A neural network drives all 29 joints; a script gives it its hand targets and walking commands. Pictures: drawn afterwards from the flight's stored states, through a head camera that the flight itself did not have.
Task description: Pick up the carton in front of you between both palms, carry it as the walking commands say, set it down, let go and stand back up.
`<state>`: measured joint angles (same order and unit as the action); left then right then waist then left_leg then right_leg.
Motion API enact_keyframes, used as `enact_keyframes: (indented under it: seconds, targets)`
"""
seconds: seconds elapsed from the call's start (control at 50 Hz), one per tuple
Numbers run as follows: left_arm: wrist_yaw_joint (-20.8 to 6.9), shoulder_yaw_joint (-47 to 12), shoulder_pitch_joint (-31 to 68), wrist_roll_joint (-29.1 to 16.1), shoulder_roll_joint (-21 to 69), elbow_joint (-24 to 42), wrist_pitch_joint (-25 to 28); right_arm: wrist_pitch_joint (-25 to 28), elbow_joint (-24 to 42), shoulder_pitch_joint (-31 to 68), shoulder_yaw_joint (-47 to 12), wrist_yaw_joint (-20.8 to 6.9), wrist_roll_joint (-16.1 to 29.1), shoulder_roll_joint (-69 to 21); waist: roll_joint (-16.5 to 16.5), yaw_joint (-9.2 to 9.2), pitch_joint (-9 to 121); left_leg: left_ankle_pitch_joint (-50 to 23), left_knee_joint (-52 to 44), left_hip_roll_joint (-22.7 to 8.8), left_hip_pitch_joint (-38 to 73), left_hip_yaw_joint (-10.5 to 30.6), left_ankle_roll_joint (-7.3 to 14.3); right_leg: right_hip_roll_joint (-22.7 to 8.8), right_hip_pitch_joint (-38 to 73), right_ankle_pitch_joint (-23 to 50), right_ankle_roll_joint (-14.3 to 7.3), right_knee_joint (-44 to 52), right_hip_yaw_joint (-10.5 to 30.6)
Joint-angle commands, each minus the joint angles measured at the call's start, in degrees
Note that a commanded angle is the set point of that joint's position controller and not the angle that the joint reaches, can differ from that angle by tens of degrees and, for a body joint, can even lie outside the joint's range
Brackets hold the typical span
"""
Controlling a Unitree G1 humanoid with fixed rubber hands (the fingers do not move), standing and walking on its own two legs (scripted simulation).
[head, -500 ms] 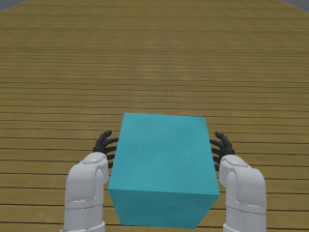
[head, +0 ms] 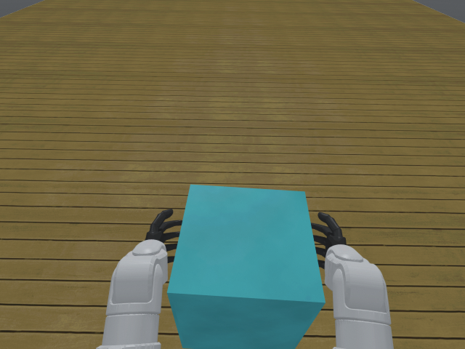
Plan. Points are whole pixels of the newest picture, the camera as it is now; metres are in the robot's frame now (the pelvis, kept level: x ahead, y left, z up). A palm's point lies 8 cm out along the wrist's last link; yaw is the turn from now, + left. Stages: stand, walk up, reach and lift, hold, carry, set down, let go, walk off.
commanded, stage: carry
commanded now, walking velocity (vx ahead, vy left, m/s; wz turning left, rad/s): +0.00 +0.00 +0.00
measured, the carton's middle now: (242, 272) +0.28 +0.00 -0.01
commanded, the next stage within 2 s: hold in 0.84 s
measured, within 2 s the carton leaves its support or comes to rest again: neither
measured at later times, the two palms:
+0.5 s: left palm (156, 252) +0.28 +0.16 +0.05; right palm (325, 256) +0.28 -0.14 +0.05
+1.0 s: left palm (142, 261) +0.26 +0.17 +0.04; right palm (315, 261) +0.27 -0.12 +0.04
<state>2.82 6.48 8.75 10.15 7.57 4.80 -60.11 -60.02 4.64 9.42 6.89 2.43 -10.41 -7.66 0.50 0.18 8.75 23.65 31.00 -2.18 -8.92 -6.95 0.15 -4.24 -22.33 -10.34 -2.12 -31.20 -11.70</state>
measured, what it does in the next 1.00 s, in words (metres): stands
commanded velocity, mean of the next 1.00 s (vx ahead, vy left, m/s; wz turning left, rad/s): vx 0.00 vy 0.00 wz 0.00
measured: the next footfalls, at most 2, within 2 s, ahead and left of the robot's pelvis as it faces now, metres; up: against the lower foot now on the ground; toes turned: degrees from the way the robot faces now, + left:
none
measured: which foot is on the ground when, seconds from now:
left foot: down 0.00-1.00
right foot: down 0.00-1.00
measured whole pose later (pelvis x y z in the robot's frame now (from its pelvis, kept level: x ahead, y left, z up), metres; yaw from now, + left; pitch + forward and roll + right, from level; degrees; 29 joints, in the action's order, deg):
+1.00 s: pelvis -0.02 +0.01 +0.01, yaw +4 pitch -5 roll -1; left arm 0.2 10.9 14.5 14.4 8.6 -14.3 -38.2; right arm -40.8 -8.9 12.4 10.9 1.7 -14.4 -8.2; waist 2.4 -0.3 -2.8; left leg 18.7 25.1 0.9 -1.6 -0.7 1.7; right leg -1.3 -11.7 -4.1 1.0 -21.8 -1.0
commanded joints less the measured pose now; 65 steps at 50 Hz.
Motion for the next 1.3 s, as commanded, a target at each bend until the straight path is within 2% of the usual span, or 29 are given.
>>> enact_keyframes:
  seconds: [0.0, 0.26, 0.34, 0.42, 0.48, 0.54, 0.82, 0.84, 0.86, 0.88, 0.9, 0.92, 0.94, 0.96, 1.0, 1.02, 1.1, 1.16, 1.28]
  targets:
    - [-13.4, -34.12, 26.89, -17.35, 47.71, 0.64, 3.96, 3.67, -0.55, 24.92, -34.28, -12.68, 16.88, -48.25, -0.01, -0.04, 7.18, -12.03, -7.04, -6.22, -6.86, 5.14, 1.3, -5.65, 11.38, 9.37, -0.15, 3.58, 7.93]
    - [-14.51, -21.38, 32.74, -7.53, 48.54, -16.46, 20.09, 19.69, -17.44, 31.05, -21.91, -13.67, 7.19, -49.19, -0.6, -0.09, 7.62, -7.88, -7.54, -5.68, -8.72, 5.6, 2.21, -5.68, 11.53, 5.57, 0.25, 5.07, 8.41]
    - [-14.96, -20.43, 34.71, -6.58, 51.0, -19.44, 23.65, 23.23, -20.8, 32.82, -20.71, -14.21, 6.0, -51.63, -0.61, -0.04, 9.09, -9.01, -6.81, -5.48, -7.94, 5.49, 2.33, -5.78, 12.21, 6.8, 0.3, 4.85, 8.43]
    - [-15.05, -22.27, 33.9, -7.39, 52.32, -18.44, 23.9, 23.46, -19.9, 31.77, -22.39, -14.36, 6.71, -52.96, -0.62, -0.08, 10.59, -11.39, -5.78, -5.47, -6.88, 5.4, 2.26, -5.9, 12.82, 9.85, 0.17, 3.94, 8.35]
    - [-14.95, -24.97, 32.22, -9.14, 52.45, -15.66, 22.14, 21.66, -16.98, 29.96, -25.19, -14.23, 8.55, -53.21, -0.59, -0.14, 11.28, -13.65, -5.1, -5.62, -6.29, 5.33, 2.08, -6.0, 12.9, 12.46, 0.03, 3.12, 8.24]
    - [-14.76, -25.24, 30.89, -9.43, 51.25, -14.46, 20.53, 20.0, -15.7, 28.61, -25.53, -13.97, 8.85, -51.88, -0.64, -0.18, 11.17, -15.17, -4.79, -5.76, -6.14, 5.17, 1.98, -6.0, 12.69, 13.92, -0.03, 2.62, 8.05]
    - [-14.58, -25.42, 31.48, -9.48, 50.8, -13.82, 20.17, 19.74, -15.19, 29.2, -25.83, -13.91, 9.14, -51.61, -0.16, -0.24, 9.65, -15.38, -5.37, -6.03, -6.34, 5.29, 2.13, -5.7, 11.97, 12.37, 0.17, 2.68, 7.75]
    - [-14.86, -24.16, 27.82, -8.64, 52.82, -15.9, 21.04, 19.59, -13.56, 23.74, -25.72, -14.04, 10.4, -52.94, 8.04, 0.47, -0.54, -27.35, -12.22, 3.79, -15.68, 14.97, 1.88, 9.63, 33.14, 19.69, -0.53, 2.64, 14.83]
    - [-14.11, -23.0, 27.97, -7.73, 50.32, -16.16, 22.48, 20.48, -11.21, 25.14, -25.35, -13.6, 10.0, -50.56, 5.85, 0.33, 3.69, -26.89, -12.7, 2.52, -13.52, 16.42, 2.04, 8.45, 37.22, 19.61, -0.15, 3.49, 17.06]
    - [-13.86, -22.23, 26.69, -6.71, 50.89, -16.65, 23.08, 20.43, -10.59, 26.6, -26.4, -13.64, 9.13, -50.78, 3.08, 0.84, 1.86, -26.77, -12.28, 3.39, -11.59, 15.54, 1.96, 8.67, 35.06, 20.74, 0.79, 4.57, 16.58]
    - [-13.72, -22.17, 28.07, -6.92, 51.41, -16.27, 23.58, 20.73, -11.07, 26.79, -26.63, -13.5, 8.96, -50.92, 3.27, 1.06, 2.28, -28.73, -12.25, 3.49, -11.93, 15.72, 1.63, 8.52, 37.4, 22.66, 0.67, 4.82, 16.71]
    - [-13.28, -21.45, 26.78, -6.48, 51.18, -17.25, 23.87, 20.91, -10.36, 27.16, -26.5, -13.82, 9.46, -50.48, 4.4, 1.26, 2.26, -27.59, -13.46, 3.98, -8.52, 15.21, 1.85, 8.88, 35.96, 21.79, 1.25, 5.12, 16.29]
    - [-13.13, -21.7, 26.62, -6.54, 50.67, -16.99, 24.16, 21.17, -10.09, 27.57, -27.25, -14.03, 9.94, -50.93, 2.3, 1.18, 2.24, -31.7, -12.86, 4.61, -5.09, 15.13, 1.73, 9.4, 32.7, 22.25, 1.93, 6.03, 15.8]
    - [-13.17, -22.53, 28.39, -7.41, 51.08, -16.16, 24.47, 21.54, -10.48, 27.88, -28.05, -13.82, 10.07, -51.52, 1.78, 1.1, 4.41, -32.73, -12.64, 4.58, -4.75, 15.47, 1.16, 9.61, 35.25, 22.5, 1.68, 6.28, 15.91]
    - [-13.5, -22.74, 28.5, -7.43, 50.54, -16.52, 24.47, 21.7, -10.51, 27.41, -27.33, -13.79, 9.23, -50.68, 2.36, 0.18, 3.34, -28.78, -13.85, 4.88, -1.98, 14.87, 0.9, 9.74, 32.59, 19.11, 2.09, 7.49, 15.22]
    - [-13.87, -23.25, 29.92, -7.86, 50.82, -16.25, 24.61, 21.76, -11.51, 27.34, -27.39, -13.73, 8.86, -51.23, 0.85, -0.07, 3.22, -28.9, -13.73, 4.83, -2.33, 15.07, 0.66, 10.11, 32.81, 18.39, 2.13, 7.78, 15.09]
    - [-15.38, -24.37, 32.79, -8.88, 51.12, -17.04, 24.75, 22.05, -14.71, 25.8, -24.7, -13.18, 6.54, -51.48, 1.16, -2.11, 1.81, -22.31, -15.05, 4.9, -5.66, 14.74, 0.36, 10.02, 35.13, 15.43, 1.8, 8.81, 14.93]
    - [-16.02, -23.53, 33.81, -8.42, 51.14, -18.46, 24.89, 22.11, -16.41, 26.47, -23.83, -13.49, 6.0, -52.01, 1.46, -2.0, 0.52, -17.34, -16.16, 4.84, -9.5, 14.54, 0.93, 9.75, 37.17, 13.49, 1.75, 9.05, 14.93]
    - [-16.49, -21.38, 34.56, -7.06, 52.28, -20.87, 25.18, 22.1, -17.64, 29.77, -24.62, -14.8, 6.88, -53.61, 1.13, -0.24, 0.68, -11.46, -16.99, 5.16, -13.78, 13.95, 2.07, 8.9, 40.08, 10.55, 2.21, 9.23, 15.32]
